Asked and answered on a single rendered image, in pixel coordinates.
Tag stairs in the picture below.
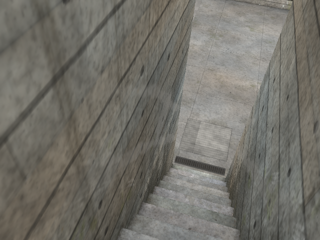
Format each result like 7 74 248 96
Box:
117 164 240 240

